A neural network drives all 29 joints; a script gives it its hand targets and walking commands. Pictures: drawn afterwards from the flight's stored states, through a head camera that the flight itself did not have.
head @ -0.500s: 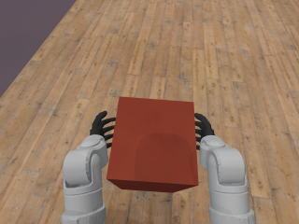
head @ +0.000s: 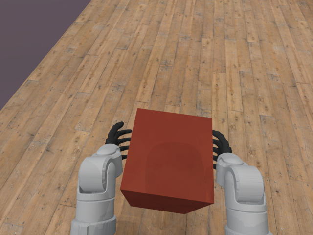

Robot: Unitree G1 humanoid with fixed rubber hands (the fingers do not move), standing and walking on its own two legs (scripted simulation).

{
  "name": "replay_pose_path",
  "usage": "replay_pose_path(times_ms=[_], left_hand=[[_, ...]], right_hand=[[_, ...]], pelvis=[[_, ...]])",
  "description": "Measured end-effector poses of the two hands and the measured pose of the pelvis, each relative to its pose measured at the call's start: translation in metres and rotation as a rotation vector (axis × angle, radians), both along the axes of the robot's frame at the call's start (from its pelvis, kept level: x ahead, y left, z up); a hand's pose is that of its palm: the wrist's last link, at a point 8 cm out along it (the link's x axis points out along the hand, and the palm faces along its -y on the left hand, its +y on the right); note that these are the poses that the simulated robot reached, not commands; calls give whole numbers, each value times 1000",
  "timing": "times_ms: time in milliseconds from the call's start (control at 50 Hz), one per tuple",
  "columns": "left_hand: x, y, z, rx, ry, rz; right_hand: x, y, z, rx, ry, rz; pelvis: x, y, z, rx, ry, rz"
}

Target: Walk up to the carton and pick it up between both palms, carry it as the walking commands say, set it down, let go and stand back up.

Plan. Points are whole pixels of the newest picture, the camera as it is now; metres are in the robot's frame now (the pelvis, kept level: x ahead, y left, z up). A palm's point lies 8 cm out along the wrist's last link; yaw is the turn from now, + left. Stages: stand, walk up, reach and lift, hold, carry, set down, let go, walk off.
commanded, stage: carry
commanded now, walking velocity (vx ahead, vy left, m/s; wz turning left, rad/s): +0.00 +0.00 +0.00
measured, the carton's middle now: (164, 169) +0.28 -0.01 -0.03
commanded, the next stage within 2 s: none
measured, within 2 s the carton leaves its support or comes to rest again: neither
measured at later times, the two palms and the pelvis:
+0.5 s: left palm (134, 51) +0.70 +0.09 +0.04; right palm (206, 49) +0.70 -0.16 +0.04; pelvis +0.40 -0.05 +0.01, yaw +2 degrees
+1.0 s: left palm out of the picture +1.07 +0.02 +0.06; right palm (209, 2) +1.05 -0.23 +0.05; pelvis +0.77 -0.09 +0.01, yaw +1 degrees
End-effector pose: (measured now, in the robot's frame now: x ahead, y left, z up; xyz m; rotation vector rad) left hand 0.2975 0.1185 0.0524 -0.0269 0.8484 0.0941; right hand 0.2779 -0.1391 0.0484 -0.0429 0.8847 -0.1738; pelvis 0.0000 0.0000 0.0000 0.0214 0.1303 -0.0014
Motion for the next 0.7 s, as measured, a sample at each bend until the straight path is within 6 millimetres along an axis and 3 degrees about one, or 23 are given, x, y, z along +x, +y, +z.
replay_pose_path(times_ms=[140, 260, 360, 520, 620, 700], left_hand=[[105, 7, -13, -7, -54, 26], [214, -23, -19, 3, -25, -68], [307, -40, -25, 21, -41, -69], [416, -21, -13, -43, -32, 98], [499, -8, -3, -33, -90, 146], [566, -18, 8, -5, -95, 95]], right_hand=[[113, 6, -10, 1, -58, 18], [197, -21, -21, 4, -25, -63], [293, -39, -28, 15, -36, -63], [443, -22, -2, -29, -30, 86], [535, -9, 3, -29, -87, 146], [588, -19, 5, -8, -93, 101]], pelvis=[[104, 3, -18, 3, 12, -77], [207, -4, -17, -38, 26, -63], [298, -23, -22, -46, -28, -14], [421, -47, 7, -23, -10, 33], [508, -46, -1, 2, -24, 2], [567, -42, 2, 7, -5, -45]])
